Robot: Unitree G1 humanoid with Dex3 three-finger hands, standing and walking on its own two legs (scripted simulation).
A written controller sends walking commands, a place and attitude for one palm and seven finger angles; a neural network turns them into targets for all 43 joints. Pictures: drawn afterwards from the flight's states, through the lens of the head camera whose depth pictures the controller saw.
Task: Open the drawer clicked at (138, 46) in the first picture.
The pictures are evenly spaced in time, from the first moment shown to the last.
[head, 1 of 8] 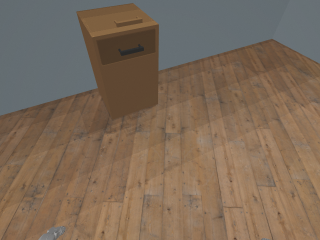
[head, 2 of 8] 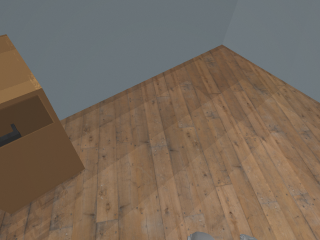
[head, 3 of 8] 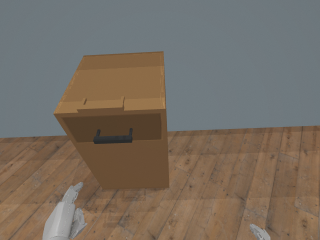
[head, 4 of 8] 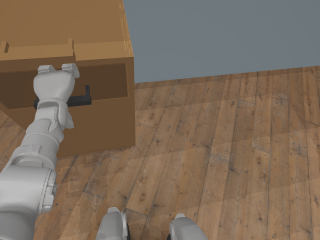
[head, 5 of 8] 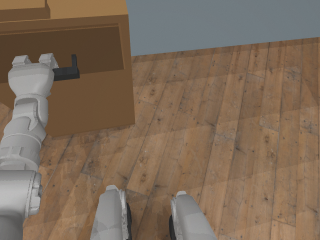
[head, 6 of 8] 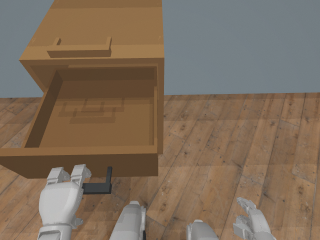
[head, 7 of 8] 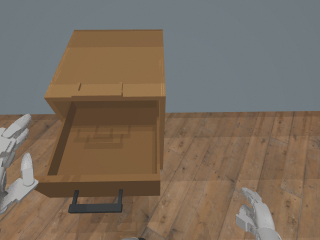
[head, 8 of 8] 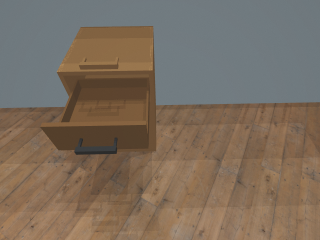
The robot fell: no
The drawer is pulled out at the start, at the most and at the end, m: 0.00 0.30 0.30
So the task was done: yes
